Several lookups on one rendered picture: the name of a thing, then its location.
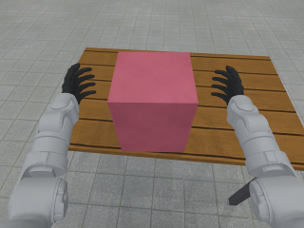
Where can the right robot forearm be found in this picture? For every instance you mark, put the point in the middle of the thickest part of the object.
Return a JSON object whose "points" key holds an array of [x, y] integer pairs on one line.
{"points": [[263, 156]]}

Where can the right robot hand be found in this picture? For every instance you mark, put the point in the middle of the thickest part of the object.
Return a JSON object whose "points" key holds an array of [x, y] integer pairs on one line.
{"points": [[234, 85]]}

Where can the robot left upper arm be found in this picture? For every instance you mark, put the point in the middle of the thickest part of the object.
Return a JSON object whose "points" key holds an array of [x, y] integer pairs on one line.
{"points": [[38, 202]]}

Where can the table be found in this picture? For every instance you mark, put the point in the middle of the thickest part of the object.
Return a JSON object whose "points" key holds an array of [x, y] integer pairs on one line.
{"points": [[211, 139]]}

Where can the left robot forearm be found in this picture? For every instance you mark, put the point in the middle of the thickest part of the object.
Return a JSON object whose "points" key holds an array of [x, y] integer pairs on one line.
{"points": [[48, 155]]}

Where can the robot right upper arm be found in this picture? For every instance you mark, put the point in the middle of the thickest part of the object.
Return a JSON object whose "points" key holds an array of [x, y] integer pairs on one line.
{"points": [[278, 201]]}

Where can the left robot hand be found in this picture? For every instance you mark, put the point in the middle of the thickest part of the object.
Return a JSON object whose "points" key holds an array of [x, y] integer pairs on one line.
{"points": [[72, 85]]}

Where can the carton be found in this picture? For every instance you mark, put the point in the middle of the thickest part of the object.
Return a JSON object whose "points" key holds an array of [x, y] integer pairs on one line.
{"points": [[153, 100]]}

